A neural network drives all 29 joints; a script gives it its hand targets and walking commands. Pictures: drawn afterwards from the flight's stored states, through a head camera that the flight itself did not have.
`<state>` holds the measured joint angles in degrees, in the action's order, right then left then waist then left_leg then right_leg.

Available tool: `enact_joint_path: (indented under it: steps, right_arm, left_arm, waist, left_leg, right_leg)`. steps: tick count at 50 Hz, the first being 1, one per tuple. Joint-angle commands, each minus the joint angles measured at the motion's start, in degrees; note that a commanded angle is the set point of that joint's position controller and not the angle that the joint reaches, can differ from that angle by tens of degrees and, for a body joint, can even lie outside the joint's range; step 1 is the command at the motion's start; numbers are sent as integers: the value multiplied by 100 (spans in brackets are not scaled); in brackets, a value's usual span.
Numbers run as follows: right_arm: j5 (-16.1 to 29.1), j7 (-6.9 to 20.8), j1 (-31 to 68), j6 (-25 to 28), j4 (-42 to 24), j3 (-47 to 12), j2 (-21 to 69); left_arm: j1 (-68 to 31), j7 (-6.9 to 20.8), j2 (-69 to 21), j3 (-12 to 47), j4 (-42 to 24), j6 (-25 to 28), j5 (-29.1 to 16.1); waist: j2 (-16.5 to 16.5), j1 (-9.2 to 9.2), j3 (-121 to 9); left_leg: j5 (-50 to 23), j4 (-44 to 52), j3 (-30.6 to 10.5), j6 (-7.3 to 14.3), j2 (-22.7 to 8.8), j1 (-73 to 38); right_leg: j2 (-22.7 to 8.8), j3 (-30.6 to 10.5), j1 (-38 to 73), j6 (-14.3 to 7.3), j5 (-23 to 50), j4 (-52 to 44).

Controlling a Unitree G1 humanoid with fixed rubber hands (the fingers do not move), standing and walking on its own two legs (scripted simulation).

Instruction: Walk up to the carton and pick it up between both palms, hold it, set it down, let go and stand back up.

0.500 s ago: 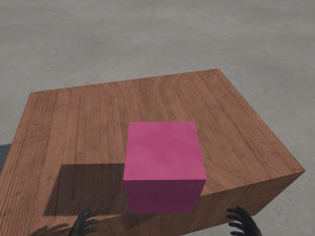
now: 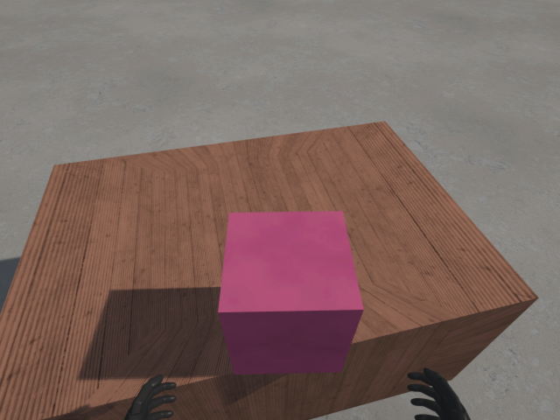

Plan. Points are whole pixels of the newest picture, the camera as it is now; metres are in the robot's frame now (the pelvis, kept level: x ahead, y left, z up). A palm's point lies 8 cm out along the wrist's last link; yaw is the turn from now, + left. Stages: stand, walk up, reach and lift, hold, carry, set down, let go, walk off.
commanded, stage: let go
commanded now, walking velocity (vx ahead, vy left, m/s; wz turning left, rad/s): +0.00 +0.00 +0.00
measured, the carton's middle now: (286, 295) +0.38 +0.01 -0.10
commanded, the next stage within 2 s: stand in 0.14 s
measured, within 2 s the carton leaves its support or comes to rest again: neither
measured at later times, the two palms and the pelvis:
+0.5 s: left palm out of the picture +0.10 +0.24 -0.11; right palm out of the picture +0.05 -0.24 -0.13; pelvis -0.01 +0.01 -0.01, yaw -3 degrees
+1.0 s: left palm out of the picture +0.06 +0.25 -0.13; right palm out of the picture +0.00 -0.21 -0.14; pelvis +0.01 +0.03 +0.00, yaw -5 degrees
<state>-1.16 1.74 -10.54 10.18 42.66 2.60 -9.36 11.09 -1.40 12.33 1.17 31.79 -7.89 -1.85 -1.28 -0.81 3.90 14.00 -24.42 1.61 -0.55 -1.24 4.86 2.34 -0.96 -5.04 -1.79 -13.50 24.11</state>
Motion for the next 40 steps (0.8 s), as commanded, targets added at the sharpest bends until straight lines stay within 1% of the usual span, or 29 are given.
enact_joint_path:
  steps: [1,2,7,8,9,10,11,13,14,16,17,18,19,20,21,22,24,25,26,28,29,31,32,33,34,35,37,38,40]
  right_arm:
    - [8,-18,461,109,-817,180,-747]
    - [26,14,422,131,-870,228,-736]
    - [48,-21,309,81,-846,245,-818]
    - [-49,-143,58,-609,-457,336,-1113]
    - [-93,-194,-82,-937,-574,363,-1178]
    - [-48,-172,-201,-1100,-598,323,-1036]
    - [-26,-134,-268,-1137,-607,342,-963]
    - [9,-130,-50,-1208,-645,339,-976]
    - [-22,-100,-146,-1207,-606,315,-961]
    - [-27,-80,-173,-1189,-549,318,-842]
    - [-47,-96,-301,-1177,-469,337,-926]
    - [-44,-69,-232,-1135,-490,323,-911]
    - [-79,-71,-337,-1117,-475,337,-926]
    - [-74,-97,-420,-1141,-324,306,-908]
    - [-93,-127,-480,-1143,-292,332,-916]
    - [-59,-131,-455,-1130,-279,331,-925]
    - [-34,-176,-452,-1121,-171,285,-830]
    - [-53,-199,-351,-1120,-186,292,-945]
    - [-64,-204,-460,-1096,-162,302,-992]
    - [-41,-216,-623,-1079,-4,286,-897]
    - [-30,-235,-679,-1084,61,290,-870]
    - [-28,-242,-748,-1068,218,275,-935]
    - [-53,-264,-762,-1067,197,281,-975]
    - [-29,-244,-832,-1068,255,293,-979]
    - [-31,-243,-790,-1056,328,281,-925]
    - [-20,-253,-838,-1035,354,257,-981]
    - [-50,-263,-865,-1052,486,295,-980]
    - [-36,-259,-907,-1045,509,281,-875]
    - [-40,-317,-905,-1053,677,259,-819]
  left_arm:
    - [-609,-73,659,-177,-926,146,-23]
    - [-644,-105,685,-196,-1031,156,-8]
    - [-496,-37,575,-130,-789,94,-73]
    - [136,37,687,-422,-362,470,485]
    - [222,80,790,-432,-236,609,456]
    - [-2,131,838,-468,-311,725,438]
    - [-11,183,763,-459,-253,804,433]
    - [-10,188,516,-393,-167,852,406]
    - [-196,190,514,-393,-170,874,414]
    - [-13,149,707,-457,-23,913,408]
    - [87,153,630,-464,-36,916,401]
    - [-78,152,642,-448,-38,900,360]
    - [34,128,612,-444,55,884,383]
    - [176,108,619,-468,102,895,366]
    - [269,99,509,-443,178,897,320]
    - [90,107,499,-444,149,919,323]
    - [400,105,558,-487,274,958,363]
    - [364,125,572,-475,306,945,334]
    - [285,136,464,-441,270,953,344]
    - [665,111,515,-482,437,973,339]
    - [562,104,521,-496,529,946,358]
    - [838,86,451,-475,612,933,318]
    - [782,75,370,-455,613,958,353]
    - [690,77,299,-428,661,958,322]
    - [612,66,285,-407,709,961,308]
    - [681,58,330,-412,700,977,305]
    - [847,27,207,-385,903,982,297]
    - [865,26,294,-396,921,979,314]
    - [985,-7,204,-419,1054,983,292]
  waist:
    - [195,-4,-336]
    - [272,29,-379]
    - [107,21,-285]
    - [755,-99,-303]
    - [664,-2,-127]
    - [504,97,-144]
    - [589,87,-652]
    - [309,79,-669]
    - [-30,175,-689]
    - [-438,138,-753]
    - [-224,148,-613]
    - [-350,221,-428]
    - [-409,224,-654]
    - [-171,178,-599]
    - [-2,179,-305]
    - [212,205,-541]
    - [202,96,-542]
    - [120,50,-308]
    - [222,101,-230]
    - [301,7,-183]
    - [302,127,-47]
    - [348,16,-260]
    - [100,21,-118]
    - [6,142,-275]
    - [230,147,-211]
    - [112,122,-222]
    - [199,92,-88]
    - [104,99,-218]
    - [368,60,83]
  left_leg:
    - [-844,361,138,-32,70,-300]
    - [-827,347,143,-52,68,-369]
    - [-828,355,150,-29,66,-321]
    - [-1180,152,-343,46,-520,18]
    - [-135,261,-424,162,-583,473]
    - [93,234,-425,203,-503,765]
    - [91,90,-300,212,-460,668]
    - [262,-182,-168,148,-370,430]
    - [339,-218,-186,130,-321,609]
    - [168,-414,-114,115,-249,552]
    - [202,-450,-98,89,-247,570]
    - [92,-419,-138,122,-316,691]
    - [48,-383,-146,140,-322,587]
    - [227,-320,-113,151,-329,609]
    - [178,-141,-268,176,-415,723]
    - [294,-80,-333,257,-470,825]
    - [387,21,-340,291,-491,862]
    - [343,67,-352,281,-466,922]
    - [292,18,-317,280,-492,975]
    - [630,253,-413,319,-541,1069]
    - [721,394,-463,298,-514,1148]
    - [561,433,-505,379,-528,963]
    - [453,408,-527,365,-639,855]
    - [555,437,-533,380,-566,873]
    - [476,469,-487,394,-574,794]
    - [312,457,-543,434,-648,695]
    - [366,461,-481,414,-600,730]
    - [244,484,-501,431,-634,559]
    - [421,606,-500,387,-670,697]
  right_leg:
    - [-201,55,-709,3,708,-569]
    - [-213,79,-768,18,716,-553]
    - [-206,66,-572,17,808,-537]
    - [-410,-318,-1030,181,1129,-223]
    - [-379,-341,-1024,167,713,-209]
    - [-474,-427,-804,153,958,-72]
    - [-440,-391,-675,121,1149,69]
    - [-433,-554,-1227,34,1059,-41]
    - [-465,-650,-1120,-13,894,-131]
    - [-626,-905,-1150,-108,1039,-208]
    - [-639,-998,-1391,-152,722,-335]
    - [-584,-890,-1373,-127,646,-357]
    - [-622,-963,-1322,-173,776,-276]
    - [-546,-931,-1477,-116,439,-317]
    - [-513,-929,-1480,-82,312,-326]
    - [-470,-854,-1187,-102,473,-228]
    - [-462,-880,-1166,-125,537,-131]
    - [-485,-910,-1328,-140,299,-208]
    - [-497,-938,-1289,-175,504,-180]
    - [-382,-826,-1389,-77,226,-101]
    - [-376,-820,-1336,-67,173,-77]
    - [-353,-812,-1258,-26,363,-42]
    - [-343,-847,-1419,-44,439,-86]
    - [-298,-779,-1300,-36,468,-34]
    - [-321,-778,-1342,-29,557,-30]
    - [-337,-812,-1415,-51,651,-9]
    - [-327,-866,-1448,-36,454,-68]
    - [-362,-832,-1436,-30,642,2]
    - [-333,-830,-1504,21,583,-51]
